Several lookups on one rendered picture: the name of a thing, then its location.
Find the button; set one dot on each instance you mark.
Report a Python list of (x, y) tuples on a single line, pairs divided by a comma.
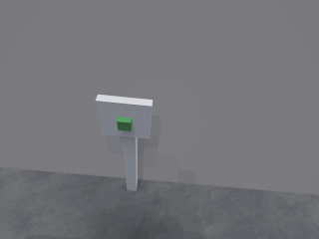
[(124, 124)]

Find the panel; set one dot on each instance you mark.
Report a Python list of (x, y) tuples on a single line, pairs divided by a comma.
[(110, 108)]

